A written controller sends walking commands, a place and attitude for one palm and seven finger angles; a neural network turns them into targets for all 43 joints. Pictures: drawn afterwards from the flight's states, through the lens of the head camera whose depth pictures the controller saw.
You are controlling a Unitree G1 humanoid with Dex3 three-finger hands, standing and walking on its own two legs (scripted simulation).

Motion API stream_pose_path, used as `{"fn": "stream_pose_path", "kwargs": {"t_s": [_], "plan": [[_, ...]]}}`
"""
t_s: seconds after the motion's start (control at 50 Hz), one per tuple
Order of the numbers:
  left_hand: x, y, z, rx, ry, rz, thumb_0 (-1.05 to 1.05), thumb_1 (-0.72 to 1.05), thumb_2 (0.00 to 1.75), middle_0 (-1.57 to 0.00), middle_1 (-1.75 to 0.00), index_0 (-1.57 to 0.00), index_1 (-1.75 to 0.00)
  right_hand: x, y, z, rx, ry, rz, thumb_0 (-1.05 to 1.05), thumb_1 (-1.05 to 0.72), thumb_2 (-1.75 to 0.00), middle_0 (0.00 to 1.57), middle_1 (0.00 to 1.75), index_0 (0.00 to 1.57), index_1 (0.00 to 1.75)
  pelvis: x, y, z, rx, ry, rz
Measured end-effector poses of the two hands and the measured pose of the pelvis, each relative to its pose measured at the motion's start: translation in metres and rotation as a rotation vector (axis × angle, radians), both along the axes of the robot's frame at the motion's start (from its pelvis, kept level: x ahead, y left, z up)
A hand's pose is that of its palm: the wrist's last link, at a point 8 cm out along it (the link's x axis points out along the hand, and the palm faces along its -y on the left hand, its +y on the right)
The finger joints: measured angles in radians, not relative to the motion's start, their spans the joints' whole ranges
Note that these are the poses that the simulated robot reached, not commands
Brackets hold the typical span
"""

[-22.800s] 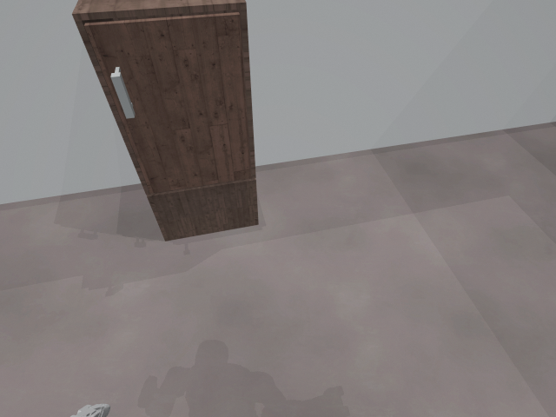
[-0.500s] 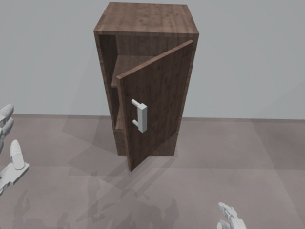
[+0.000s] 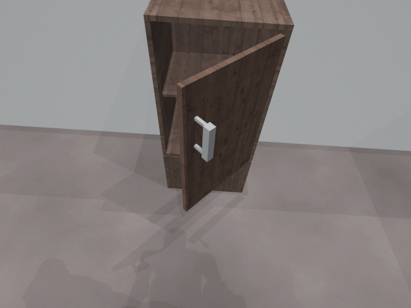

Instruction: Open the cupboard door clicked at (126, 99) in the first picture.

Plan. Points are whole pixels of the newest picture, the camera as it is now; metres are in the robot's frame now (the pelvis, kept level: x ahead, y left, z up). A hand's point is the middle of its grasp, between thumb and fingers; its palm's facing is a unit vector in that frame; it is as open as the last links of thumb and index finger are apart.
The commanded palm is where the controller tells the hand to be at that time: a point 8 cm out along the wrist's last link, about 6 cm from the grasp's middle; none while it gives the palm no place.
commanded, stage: let the arm hang, fingers relaxed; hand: left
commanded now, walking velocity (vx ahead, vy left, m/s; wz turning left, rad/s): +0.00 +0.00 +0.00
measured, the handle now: (203, 138) +0.53 +0.05 -0.02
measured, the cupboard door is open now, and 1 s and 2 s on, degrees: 46 46 46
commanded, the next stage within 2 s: look to check the result in 0.62 s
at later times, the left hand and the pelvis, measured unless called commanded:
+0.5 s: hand out of the picture -0.01 +0.14 -0.18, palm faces +0.03 -0.99 -0.15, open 7.4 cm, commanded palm none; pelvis -0.01 -0.01 +0.00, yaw -1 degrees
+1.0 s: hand out of the picture -0.02 +0.13 -0.18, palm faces +0.05 -0.99 -0.16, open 7.4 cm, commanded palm none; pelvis +0.00 -0.02 +0.00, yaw -1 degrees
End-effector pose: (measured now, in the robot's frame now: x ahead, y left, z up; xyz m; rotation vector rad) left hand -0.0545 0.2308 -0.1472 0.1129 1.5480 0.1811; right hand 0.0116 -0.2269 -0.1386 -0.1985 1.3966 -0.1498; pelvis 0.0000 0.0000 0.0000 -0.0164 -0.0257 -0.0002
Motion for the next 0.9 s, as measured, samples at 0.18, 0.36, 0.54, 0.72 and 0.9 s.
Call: {"fn": "stream_pose_path", "kwargs": {"t_s": [0.18,0.36,0.54,0.72,0.9], "plan": [[-0.021,-0.001,0.010,0.029,0.043,0.004,0.01,0.92,0.90,-0.20,-0.30,-0.20,-0.30,-0.036,0.025,-0.015,0.079,0.059,-0.050,0.01,-0.91,-0.89,0.20,0.30,0.20,0.30,-0.005,0.003,0.000,0.010,-0.010,-0.011],[0.013,-0.024,0.002,-0.004,-0.070,-0.016,0.01,0.91,0.90,-0.20,-0.30,-0.20,-0.30,-0.048,0.030,-0.018,0.104,0.052,-0.080,0.01,-0.91,-0.89,0.20,0.30,0.20,0.30,-0.008,-0.001,-0.001,0.016,-0.013,-0.018],[0.036,-0.041,-0.003,-0.030,-0.127,-0.033,0.02,0.92,0.90,-0.20,-0.30,-0.20,-0.30,-0.053,0.023,-0.016,0.094,0.045,-0.101,0.00,-0.91,-0.89,0.20,0.30,0.19,0.30,-0.007,-0.009,-0.002,0.016,-0.017,-0.020],[0.028,-0.043,-0.003,-0.024,-0.098,-0.017,0.01,0.91,0.90,-0.20,-0.30,-0.20,-0.30,-0.055,0.015,-0.014,0.083,0.072,-0.099,0.00,-0.91,-0.89,0.20,0.30,0.19,0.30,-0.004,-0.015,-0.002,0.014,-0.014,-0.016],[0.023,-0.046,-0.001,-0.021,-0.064,-0.009,0.01,0.91,0.90,-0.20,-0.30,-0.20,-0.30,-0.045,0.010,-0.014,0.079,0.070,-0.092,0.00,-0.91,-0.89,0.20,0.30,0.19,0.30,0.001,-0.019,-0.001,0.015,-0.012,-0.018]]}}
